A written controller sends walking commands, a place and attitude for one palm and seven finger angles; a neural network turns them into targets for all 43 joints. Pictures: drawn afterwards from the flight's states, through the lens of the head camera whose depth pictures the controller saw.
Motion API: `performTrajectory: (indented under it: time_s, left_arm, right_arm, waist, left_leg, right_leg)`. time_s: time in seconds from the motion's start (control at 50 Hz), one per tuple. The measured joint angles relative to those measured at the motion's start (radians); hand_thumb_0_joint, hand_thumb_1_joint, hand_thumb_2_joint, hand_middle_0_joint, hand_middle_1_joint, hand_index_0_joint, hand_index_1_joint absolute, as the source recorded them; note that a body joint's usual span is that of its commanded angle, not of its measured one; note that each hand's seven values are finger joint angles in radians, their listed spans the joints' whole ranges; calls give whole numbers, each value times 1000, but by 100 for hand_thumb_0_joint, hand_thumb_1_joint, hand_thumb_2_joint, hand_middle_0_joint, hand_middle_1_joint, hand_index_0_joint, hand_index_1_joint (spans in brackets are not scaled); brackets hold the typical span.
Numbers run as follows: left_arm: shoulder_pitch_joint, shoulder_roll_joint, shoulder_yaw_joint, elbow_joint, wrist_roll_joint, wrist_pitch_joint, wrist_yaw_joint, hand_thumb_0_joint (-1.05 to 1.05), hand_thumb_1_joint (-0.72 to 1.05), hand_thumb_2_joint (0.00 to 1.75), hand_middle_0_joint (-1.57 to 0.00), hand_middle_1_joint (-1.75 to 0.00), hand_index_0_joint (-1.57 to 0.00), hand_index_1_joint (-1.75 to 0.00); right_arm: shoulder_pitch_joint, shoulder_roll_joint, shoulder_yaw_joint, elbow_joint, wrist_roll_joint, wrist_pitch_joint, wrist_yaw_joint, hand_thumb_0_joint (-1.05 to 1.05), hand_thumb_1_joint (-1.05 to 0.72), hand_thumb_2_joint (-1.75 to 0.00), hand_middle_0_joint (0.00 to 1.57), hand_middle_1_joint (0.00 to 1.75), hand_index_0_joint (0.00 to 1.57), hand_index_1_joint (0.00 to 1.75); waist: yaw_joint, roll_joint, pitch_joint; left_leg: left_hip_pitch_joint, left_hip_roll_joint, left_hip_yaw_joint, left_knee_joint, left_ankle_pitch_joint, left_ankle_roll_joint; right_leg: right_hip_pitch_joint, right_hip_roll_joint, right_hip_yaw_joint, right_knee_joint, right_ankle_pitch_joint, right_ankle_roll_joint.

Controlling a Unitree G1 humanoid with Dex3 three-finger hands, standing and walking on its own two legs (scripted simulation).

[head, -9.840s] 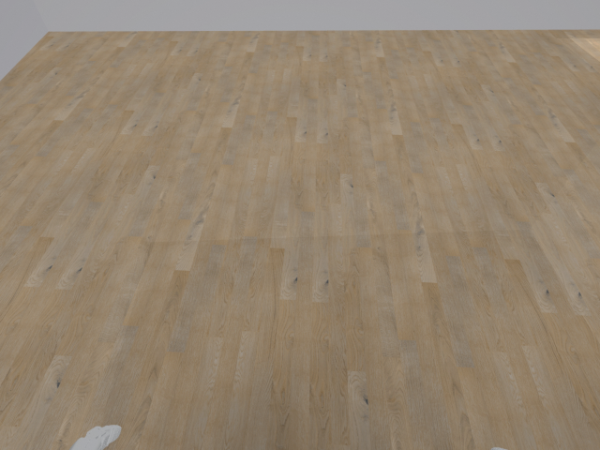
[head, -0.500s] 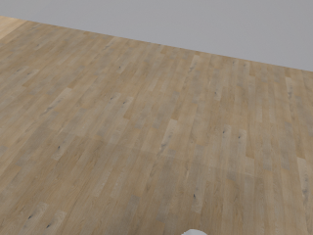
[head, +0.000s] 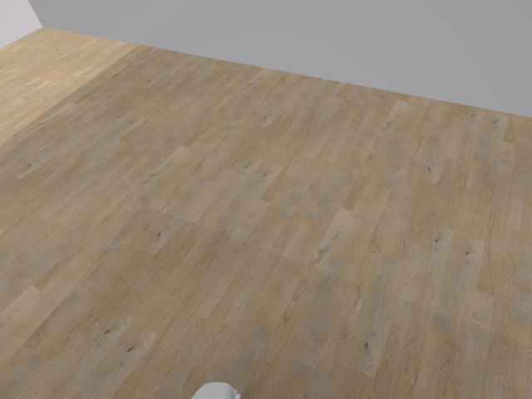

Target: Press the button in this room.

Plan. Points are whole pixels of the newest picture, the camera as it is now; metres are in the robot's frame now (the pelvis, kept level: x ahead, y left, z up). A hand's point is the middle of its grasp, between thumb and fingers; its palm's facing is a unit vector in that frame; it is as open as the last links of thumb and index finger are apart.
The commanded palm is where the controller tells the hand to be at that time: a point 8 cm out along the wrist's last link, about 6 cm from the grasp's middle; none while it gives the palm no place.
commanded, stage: turn or walk to find it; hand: left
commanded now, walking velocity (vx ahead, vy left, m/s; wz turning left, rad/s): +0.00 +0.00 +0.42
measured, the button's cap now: out of the picture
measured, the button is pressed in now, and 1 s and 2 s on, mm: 0 0 0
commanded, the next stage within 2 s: none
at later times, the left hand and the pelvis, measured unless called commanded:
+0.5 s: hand out of the picture +0.01 +0.27 -0.17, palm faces +0.22 -0.94 -0.25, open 7.4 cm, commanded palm none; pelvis -0.03 +0.04 +0.00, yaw +10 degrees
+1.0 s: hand out of the picture -0.07 +0.19 -0.15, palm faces +0.42 -0.87 -0.26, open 7.3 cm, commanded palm none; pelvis -0.05 -0.01 +0.00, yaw +25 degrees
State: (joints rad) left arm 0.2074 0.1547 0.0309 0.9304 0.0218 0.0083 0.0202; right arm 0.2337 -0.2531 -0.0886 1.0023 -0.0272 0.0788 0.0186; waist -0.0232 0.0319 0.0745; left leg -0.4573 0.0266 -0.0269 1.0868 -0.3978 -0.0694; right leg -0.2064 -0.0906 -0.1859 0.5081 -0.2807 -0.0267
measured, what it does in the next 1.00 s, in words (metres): steps on the spot, turning left: left foot, then right foot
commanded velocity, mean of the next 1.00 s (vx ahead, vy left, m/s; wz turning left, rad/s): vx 0.00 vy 0.00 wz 0.42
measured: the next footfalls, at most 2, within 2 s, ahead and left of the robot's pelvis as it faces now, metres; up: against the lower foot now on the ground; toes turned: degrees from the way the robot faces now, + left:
left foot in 0.18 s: +0.01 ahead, +0.15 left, +0.00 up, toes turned +9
right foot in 0.66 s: +0.04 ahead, -0.08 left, +0.00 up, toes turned +11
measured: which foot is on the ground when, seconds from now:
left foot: up 0.00-0.16, down 0.18-0.66, up 0.68-1.00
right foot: down 0.00-0.20, up 0.22-0.64, down 0.66-1.00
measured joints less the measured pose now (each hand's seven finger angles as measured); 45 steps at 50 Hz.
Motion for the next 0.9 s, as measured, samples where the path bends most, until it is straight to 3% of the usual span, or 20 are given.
performTrajectory:
  time_s: [0.12, 0.18, 0.22, 0.26, 0.34, 0.42, 0.5, 0.6, 0.66, 0.7, 0.74, 0.82, 0.9]
  left_arm:
    - [22, 36, 12, 22, 7, 3, -5, 0, 91, 90, -20, -30, -20, -30]
    - [40, 61, 21, 36, 2, 13, -7, 0, 90, 90, -20, -30, -20, -30]
    - [43, 87, 32, 46, -4, 33, -6, 0, 90, 90, -20, -30, -20, -30]
    - [41, 102, 37, 61, -4, 58, -1, 0, 91, 90, -20, -30, -20, -30]
    - [20, 113, 43, 67, -5, 62, -10, 1, 91, 90, -20, -30, -20, -30]
    - [4, 108, 40, 48, -6, 51, -12, 1, 91, 90, -19, -30, -20, -30]
    - [-22, 93, 34, 29, -8, 50, -9, 0, 91, 90, -19, -30, -20, -30]
    - [-61, 64, 23, 0, -14, 41, -8, 0, 91, 90, -19, -30, -20, -30]
    - [-65, 48, 14, -21, -14, 19, -8, 0, 91, 90, -19, -30, -20, -30]
    - [-63, 27, 6, -26, -7, 5, -6, 0, 91, 90, -20, -30, -20, -30]
    - [-48, 12, 1, -32, -7, 5, -5, 0, 90, 90, -20, -30, -20, -30]
    - [-21, -4, -2, -20, -8, 8, -2, 0, 90, 90, -20, -30, -20, -30]
    - [-2, -8, -1, -5, -7, 2, 1, 0, 90, 90, -20, -30, -20, -30]
  right_arm:
    - [-43, 12, 18, 1, 10, -8, -3, 0, -91, -90, 20, 29, 19, 29]
    - [-64, 16, 28, -21, 12, -28, -2, 0, -91, -90, 20, 29, 20, 29]
    - [-84, 33, 31, -32, 8, -45, -2, 0, -91, -90, 20, 29, 20, 29]
    - [-92, 46, 39, -44, 4, -58, -6, 0, -91, -90, 20, 29, 20, 29]
    - [-89, 62, 51, -51, 4, -65, -18, 0, -91, -90, 20, 30, 20, 29]
    - [-78, 71, 54, -50, 6, -66, -18, 0, -91, -90, 20, 30, 20, 30]
    - [-60, 74, 49, -52, 3, -64, -16, 0, -91, -90, 21, 30, 20, 30]
    - [-32, 63, 37, -44, -3, -49, -14, 0, -91, -90, 21, 30, 20, 30]
    - [-8, 50, 26, -38, 2, -39, -12, 0, -91, -90, 21, 30, 20, 30]
    - [-1, 34, 14, -30, 6, -27, -11, 0, -91, -90, 21, 30, 20, 30]
    - [8, 23, 3, -20, 1, -10, -7, 0, -91, -90, 20, 30, 20, 29]
    - [20, 4, -7, -9, -3, -5, 1, 0, -91, -90, 20, 30, 20, 29]
    - [33, -1, -6, 6, -3, -2, 0, 0, -91, -90, 20, 30, 20, 29]
  waist:
    - [32, -35, 17]
    - [38, -47, 13]
    - [47, -81, 19]
    - [50, -85, 16]
    - [47, -73, 4]
    - [45, -64, -10]
    - [27, -50, -15]
    - [-1, -23, -14]
    - [-6, -8, -22]
    - [-10, 20, -14]
    - [-8, 23, -17]
    - [-13, 25, -13]
    - [-9, 13, -10]
  left_leg:
    - [112, 13, 55, -269, -55, 7]
    - [199, 7, 87, -482, 62, 23]
    - [194, -16, 99, -484, 84, 65]
    - [193, -19, 94, -482, 75, 93]
    - [218, -26, 64, -566, 127, 104]
    - [235, -40, 43, -632, 173, 109]
    - [228, -53, 16, -645, 193, 105]
    - [191, -65, -24, -615, 199, 86]
    - [146, -77, -48, -557, 184, 63]
    - [93, -77, -61, -421, 52, 54]
    - [25, -85, -50, -215, -27, 51]
    - [-46, -52, -26, 44, 34, 28]
    - [-31, -13, -19, 73, 51, 3]
  right_leg:
    - [-22, -41, -43, 41, -13, 23]
    - [-52, -63, -65, 106, -41, 48]
    - [-102, -82, -19, 216, -126, 67]
    - [-163, -54, 52, 370, -220, 81]
    - [-239, -19, 116, 553, -158, 98]
    - [-253, -10, 142, 558, -110, 114]
    - [-224, 3, 152, 472, -135, 119]
    - [-150, 34, 150, 277, -145, 105]
    - [-65, 49, 134, 66, -15, 79]
    - [-62, 55, 105, 71, 2, 23]
    - [-53, 43, 86, 65, -13, -3]
    - [-19, 30, 49, 3, 14, -8]
    - [-8, 13, 9, -20, 26, -11]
